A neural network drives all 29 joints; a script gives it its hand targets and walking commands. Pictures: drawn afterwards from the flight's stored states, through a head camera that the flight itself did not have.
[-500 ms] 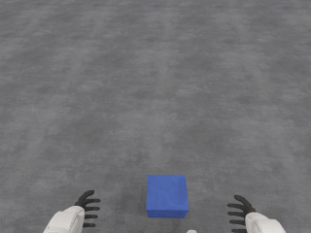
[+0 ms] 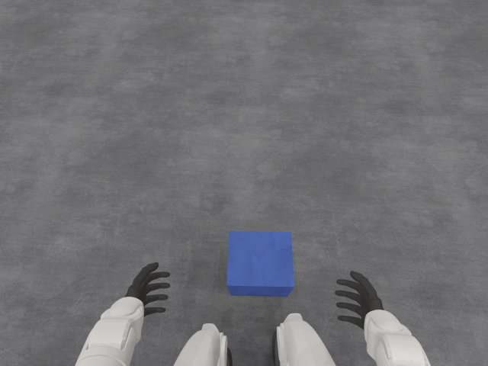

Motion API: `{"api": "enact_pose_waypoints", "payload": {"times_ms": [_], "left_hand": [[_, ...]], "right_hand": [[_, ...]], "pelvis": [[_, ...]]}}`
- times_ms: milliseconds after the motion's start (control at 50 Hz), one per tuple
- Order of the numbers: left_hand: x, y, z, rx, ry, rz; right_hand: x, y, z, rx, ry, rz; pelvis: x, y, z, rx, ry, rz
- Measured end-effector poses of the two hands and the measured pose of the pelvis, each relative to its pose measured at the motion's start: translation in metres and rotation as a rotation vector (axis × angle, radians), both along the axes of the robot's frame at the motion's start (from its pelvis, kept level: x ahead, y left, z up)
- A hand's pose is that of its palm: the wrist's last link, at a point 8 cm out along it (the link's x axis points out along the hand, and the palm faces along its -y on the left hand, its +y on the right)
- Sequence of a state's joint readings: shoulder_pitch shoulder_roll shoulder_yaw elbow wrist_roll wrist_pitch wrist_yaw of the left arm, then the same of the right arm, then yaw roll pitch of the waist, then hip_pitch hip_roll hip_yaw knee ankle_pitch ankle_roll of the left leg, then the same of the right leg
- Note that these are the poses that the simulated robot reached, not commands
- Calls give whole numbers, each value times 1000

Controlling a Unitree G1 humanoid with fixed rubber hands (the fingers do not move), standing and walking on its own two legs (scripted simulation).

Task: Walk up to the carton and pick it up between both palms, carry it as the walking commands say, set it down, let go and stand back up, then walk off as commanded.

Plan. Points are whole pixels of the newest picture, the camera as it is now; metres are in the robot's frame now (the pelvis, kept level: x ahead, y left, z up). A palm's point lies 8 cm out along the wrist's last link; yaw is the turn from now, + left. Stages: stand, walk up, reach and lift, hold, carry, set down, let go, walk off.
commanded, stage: reach and lift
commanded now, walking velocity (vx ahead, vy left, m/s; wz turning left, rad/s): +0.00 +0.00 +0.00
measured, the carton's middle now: (259, 265) +0.42 -0.03 -0.60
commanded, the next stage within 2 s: none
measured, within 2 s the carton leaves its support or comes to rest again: neither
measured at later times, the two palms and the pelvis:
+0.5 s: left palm (170, 236) +0.37 +0.16 -0.13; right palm (360, 245) +0.35 -0.22 -0.15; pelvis -0.03 -0.01 -0.04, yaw +1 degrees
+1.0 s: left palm (179, 214) +0.44 +0.16 -0.18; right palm (353, 217) +0.42 -0.24 -0.18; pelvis -0.01 -0.02 -0.06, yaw +3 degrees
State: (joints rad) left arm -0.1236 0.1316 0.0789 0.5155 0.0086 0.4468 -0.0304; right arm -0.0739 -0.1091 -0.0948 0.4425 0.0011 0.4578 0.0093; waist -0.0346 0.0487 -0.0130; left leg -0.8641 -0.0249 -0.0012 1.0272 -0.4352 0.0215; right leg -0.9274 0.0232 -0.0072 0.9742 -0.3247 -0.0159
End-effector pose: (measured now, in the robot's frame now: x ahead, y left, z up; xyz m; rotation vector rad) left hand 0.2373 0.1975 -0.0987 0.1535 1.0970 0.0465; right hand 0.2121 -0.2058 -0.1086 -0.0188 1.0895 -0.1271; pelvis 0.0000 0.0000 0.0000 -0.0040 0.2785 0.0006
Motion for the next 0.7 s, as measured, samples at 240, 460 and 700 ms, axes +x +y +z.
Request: {"api": "enact_pose_waypoints", "payload": {"times_ms": [240, 460, 700], "left_hand": [[51, -19, -26, -26, -103, 17], [121, -37, -33, -33, -249, 20], [185, -45, -57, -49, -377, 30]], "right_hand": [[58, -3, -29, -22, -106, 0], [123, -16, -36, -29, -246, -42], [188, -25, -54, -32, -385, -64]], "pelvis": [[-27, -4, -24, 17, 94, 0], [-27, -11, -37, 26, 249, 9], [-23, -16, -50, 34, 418, 19]]}}
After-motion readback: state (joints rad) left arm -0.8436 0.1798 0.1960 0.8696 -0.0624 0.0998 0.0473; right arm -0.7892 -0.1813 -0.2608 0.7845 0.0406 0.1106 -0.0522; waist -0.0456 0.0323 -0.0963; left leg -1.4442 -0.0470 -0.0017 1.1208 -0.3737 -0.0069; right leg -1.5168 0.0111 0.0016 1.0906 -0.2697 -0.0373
